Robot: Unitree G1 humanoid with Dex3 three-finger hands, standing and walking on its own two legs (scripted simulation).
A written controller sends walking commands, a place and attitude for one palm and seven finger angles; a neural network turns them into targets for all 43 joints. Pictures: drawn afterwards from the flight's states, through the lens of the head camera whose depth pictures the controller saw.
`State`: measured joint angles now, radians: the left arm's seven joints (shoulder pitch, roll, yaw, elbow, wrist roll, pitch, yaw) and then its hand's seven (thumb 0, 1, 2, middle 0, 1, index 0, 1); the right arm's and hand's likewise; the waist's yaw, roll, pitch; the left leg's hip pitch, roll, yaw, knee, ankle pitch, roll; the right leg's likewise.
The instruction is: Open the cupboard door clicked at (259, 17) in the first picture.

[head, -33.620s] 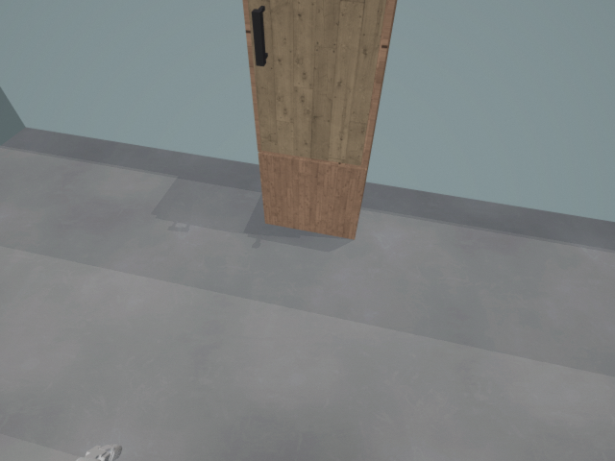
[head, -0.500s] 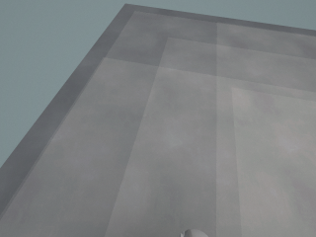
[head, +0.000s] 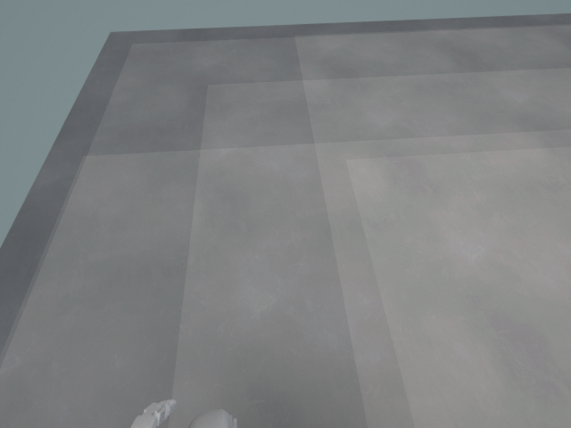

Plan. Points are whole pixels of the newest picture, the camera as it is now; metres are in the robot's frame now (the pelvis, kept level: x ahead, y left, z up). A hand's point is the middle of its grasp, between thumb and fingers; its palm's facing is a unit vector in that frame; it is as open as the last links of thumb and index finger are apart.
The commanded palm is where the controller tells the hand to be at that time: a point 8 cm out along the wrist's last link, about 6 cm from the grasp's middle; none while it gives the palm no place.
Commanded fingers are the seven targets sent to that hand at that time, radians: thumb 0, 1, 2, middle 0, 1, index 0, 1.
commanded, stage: turn to face it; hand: left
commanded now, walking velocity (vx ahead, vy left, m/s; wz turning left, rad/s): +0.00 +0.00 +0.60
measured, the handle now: out of the picture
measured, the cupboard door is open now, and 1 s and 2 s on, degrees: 44 44 44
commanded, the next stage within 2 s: none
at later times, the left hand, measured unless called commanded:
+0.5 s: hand out of the picture +0.13 +0.25 -0.17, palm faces +0.29 -0.92 -0.25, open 7.4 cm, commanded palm none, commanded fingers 0.00 0.90 0.90 -0.20 -0.30 -0.20 -0.30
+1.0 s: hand out of the picture +0.07 +0.15 -0.16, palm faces +0.59 -0.77 -0.24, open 7.4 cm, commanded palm none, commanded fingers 0.00 0.90 0.90 -0.20 -0.30 -0.20 -0.30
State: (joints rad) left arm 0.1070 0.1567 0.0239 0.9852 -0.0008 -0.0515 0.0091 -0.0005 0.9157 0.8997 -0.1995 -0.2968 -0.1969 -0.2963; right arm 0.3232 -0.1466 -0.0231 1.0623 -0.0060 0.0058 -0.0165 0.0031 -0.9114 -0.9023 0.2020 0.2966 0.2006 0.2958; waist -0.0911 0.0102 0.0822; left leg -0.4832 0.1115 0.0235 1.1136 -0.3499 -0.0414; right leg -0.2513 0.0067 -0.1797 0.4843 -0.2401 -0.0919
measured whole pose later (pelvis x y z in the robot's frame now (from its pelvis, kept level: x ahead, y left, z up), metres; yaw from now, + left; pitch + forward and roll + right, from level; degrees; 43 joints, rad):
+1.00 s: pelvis +0.13 -0.04 +0.00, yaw +37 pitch +1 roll +2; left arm 0.22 0.19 0.04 0.90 0.03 0.00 0.01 0.01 0.91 0.90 -0.21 -0.30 -0.20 -0.30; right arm 0.10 -0.25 -0.07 0.93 -0.01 0.07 0.04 0.00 -0.91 -0.90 0.20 0.30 0.20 0.30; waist 0.00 -0.03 0.11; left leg -0.40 0.02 0.07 0.84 -0.46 -0.06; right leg -0.23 -0.15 -0.24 0.57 -0.34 0.00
